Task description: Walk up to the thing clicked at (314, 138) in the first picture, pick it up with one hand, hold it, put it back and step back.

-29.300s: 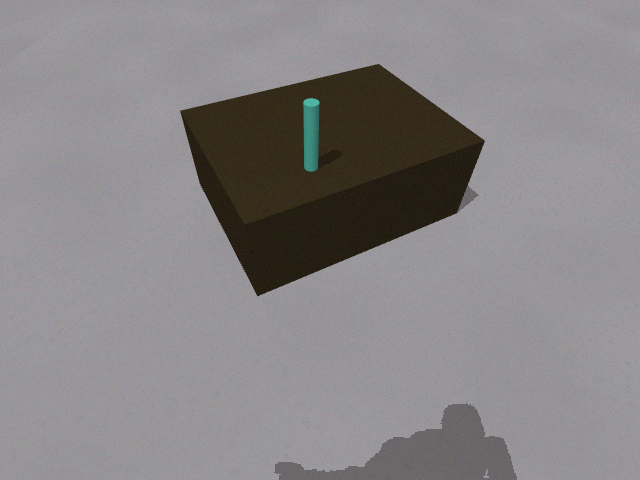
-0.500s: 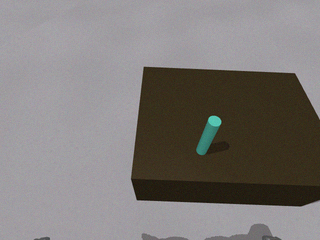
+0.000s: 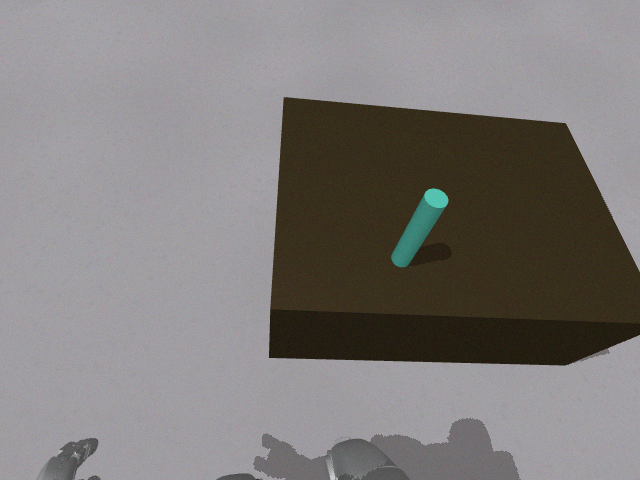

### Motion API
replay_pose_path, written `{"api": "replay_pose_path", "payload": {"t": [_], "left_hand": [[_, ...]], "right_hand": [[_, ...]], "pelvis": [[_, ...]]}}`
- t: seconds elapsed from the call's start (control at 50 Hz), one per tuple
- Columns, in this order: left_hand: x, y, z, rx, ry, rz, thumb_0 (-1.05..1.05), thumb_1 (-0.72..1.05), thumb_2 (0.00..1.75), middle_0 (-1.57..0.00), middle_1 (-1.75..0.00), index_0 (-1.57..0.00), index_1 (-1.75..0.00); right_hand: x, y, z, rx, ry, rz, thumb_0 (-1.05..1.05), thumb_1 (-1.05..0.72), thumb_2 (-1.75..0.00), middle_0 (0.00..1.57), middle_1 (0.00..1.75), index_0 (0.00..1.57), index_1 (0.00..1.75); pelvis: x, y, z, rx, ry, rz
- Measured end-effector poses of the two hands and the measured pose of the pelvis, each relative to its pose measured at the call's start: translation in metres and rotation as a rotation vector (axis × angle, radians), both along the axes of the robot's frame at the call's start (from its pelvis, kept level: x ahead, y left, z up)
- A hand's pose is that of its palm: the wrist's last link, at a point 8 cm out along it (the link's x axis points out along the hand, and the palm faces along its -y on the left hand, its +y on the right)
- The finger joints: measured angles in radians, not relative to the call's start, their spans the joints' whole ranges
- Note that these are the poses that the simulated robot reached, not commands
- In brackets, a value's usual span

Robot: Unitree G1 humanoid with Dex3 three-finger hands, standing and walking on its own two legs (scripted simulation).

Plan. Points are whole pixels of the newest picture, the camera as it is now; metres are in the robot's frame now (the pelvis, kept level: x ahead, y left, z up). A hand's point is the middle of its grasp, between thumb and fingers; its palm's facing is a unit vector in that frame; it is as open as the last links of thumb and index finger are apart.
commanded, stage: step back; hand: right
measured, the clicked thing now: (416, 232) +0.61 -0.26 -0.26
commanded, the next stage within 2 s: none
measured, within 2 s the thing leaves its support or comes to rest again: neither
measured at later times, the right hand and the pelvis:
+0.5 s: hand out of the picture -0.03 -0.29 -0.15, palm faces -0.03 +0.92 -0.40, open 7.4 cm; pelvis -0.11 -0.02 +0.00, yaw -1 degrees
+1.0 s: hand out of the picture -0.13 -0.31 -0.14, palm faces -0.02 +0.89 -0.46, open 7.4 cm; pelvis -0.27 -0.03 -0.02, yaw -4 degrees
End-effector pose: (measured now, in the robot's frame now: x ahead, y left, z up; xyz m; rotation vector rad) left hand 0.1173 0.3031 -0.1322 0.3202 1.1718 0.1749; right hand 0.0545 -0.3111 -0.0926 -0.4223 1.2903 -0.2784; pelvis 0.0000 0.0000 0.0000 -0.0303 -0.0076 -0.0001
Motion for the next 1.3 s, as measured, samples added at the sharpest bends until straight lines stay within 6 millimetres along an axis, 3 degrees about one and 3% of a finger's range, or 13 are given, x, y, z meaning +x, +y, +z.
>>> {"api": "replay_pose_path", "payload": {"t": [0.14,0.22,0.32,0.48,0.62,0.72,0.8,0.92,1.0,1.08,1.16,1.3], "left_hand": [[-0.038,0.001,0.001,0.035,0.051,-0.037,0.01,0.90,0.90,-0.20,-0.30,-0.21,-0.30],[-0.053,-0.006,0.005,0.059,0.029,-0.056,0.01,0.90,0.90,-0.20,-0.30,-0.21,-0.30],[-0.079,-0.020,0.022,0.060,-0.020,-0.050,0.01,0.90,0.90,-0.20,-0.30,-0.21,-0.30],[-0.106,-0.023,0.037,0.062,-0.084,-0.029,0.01,0.90,0.90,-0.21,-0.30,-0.21,-0.30],[-0.131,-0.007,0.016,0.030,-0.157,-0.014,0.01,0.90,0.90,-0.21,-0.30,-0.21,-0.30],[-0.174,-0.001,0.007,0.000,-0.089,0.018,0.01,0.90,0.90,-0.20,-0.30,-0.21,-0.30],[-0.212,0.002,0.010,-0.007,-0.056,0.047,0.01,0.90,0.90,-0.20,-0.30,-0.21,-0.30],[-0.272,0.002,0.004,0.040,0.029,0.037,0.01,0.90,0.90,-0.20,-0.30,-0.21,-0.30],[-0.305,-0.011,0.000,0.065,0.055,0.008,0.01,0.90,0.90,-0.20,-0.30,-0.20,-0.30],[-0.340,-0.034,0.008,0.064,0.047,0.008,0.01,0.90,0.90,-0.20,-0.30,-0.21,-0.30],[-0.367,-0.046,0.025,0.070,0.038,0.019,0.01,0.90,0.90,-0.20,-0.30,-0.21,-0.30],[-0.377,-0.040,0.029,0.098,-0.063,0.012,0.01,0.90,0.90,-0.21,-0.30,-0.21,-0.30]], "right_hand": [[-0.008,0.000,-0.013,0.027,-0.108,-0.007,0.01,-0.90,-0.90,0.21,0.30,0.21,0.31],[-0.018,-0.007,-0.027,0.061,-0.151,-0.010,0.01,-0.90,-0.90,0.21,0.30,0.21,0.31],[-0.037,-0.015,-0.033,0.098,-0.159,-0.020,0.01,-0.90,-0.90,0.21,0.30,0.21,0.30],[-0.082,-0.024,-0.022,0.069,-0.104,0.030,0.01,-0.90,-0.90,0.21,0.30,0.21,0.30],[-0.128,-0.013,-0.023,0.009,-0.055,0.085,0.01,-0.90,-0.90,0.21,0.30,0.20,0.30],[-0.158,0.001,-0.009,0.016,-0.068,0.093,0.01,-0.90,-0.90,0.21,0.30,0.21,0.30],[-0.169,0.001,0.004,0.006,-0.093,0.100,0.01,-0.90,-0.90,0.21,0.30,0.21,0.31],[-0.175,-0.014,0.007,-0.004,-0.197,0.113,0.01,-0.90,-0.90,0.21,0.30,0.21,0.31],[-0.190,-0.035,-0.005,0.004,-0.253,0.118,0.01,-0.90,-0.90,0.21,0.30,0.21,0.31],[-0.219,-0.055,-0.021,0.028,-0.250,0.080,0.01,-0.90,-0.90,0.21,0.30,0.21,0.31],[-0.260,-0.060,-0.022,0.058,-0.193,0.053,0.01,-0.90,-0.90,0.21,0.30,0.21,0.30],[-0.335,-0.056,-0.032,0.049,-0.066,0.071,0.01,-0.90,-0.90,0.21,0.30,0.20,0.30]], "pelvis": [[-0.028,0.000,-0.008,0.023,-0.022,-0.048],[-0.047,-0.007,-0.016,0.035,-0.036,-0.073],[-0.069,-0.018,-0.013,0.020,-0.049,-0.046],[-0.107,-0.017,-0.002,0.053,-0.011,-0.026],[-0.152,-0.004,-0.018,0.039,-0.026,0.048],[-0.178,0.000,-0.011,0.016,-0.044,0.042],[-0.197,-0.005,-0.002,-0.001,-0.022,0.020],[-0.236,-0.018,-0.007,0.009,-0.018,-0.029],[-0.267,-0.033,-0.020,0.025,-0.028,-0.062],[-0.296,-0.045,-0.023,-0.009,-0.051,-0.033],[-0.314,-0.050,-0.011,0.062,-0.032,-0.040],[-0.357,-0.051,-0.014,0.040,-0.005,0.026]]}}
